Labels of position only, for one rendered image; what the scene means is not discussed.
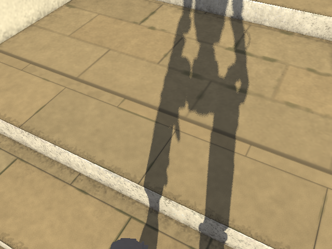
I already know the robot left thigh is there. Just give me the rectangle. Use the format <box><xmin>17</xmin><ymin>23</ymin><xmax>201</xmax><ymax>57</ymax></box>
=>
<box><xmin>111</xmin><ymin>238</ymin><xmax>148</xmax><ymax>249</ymax></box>

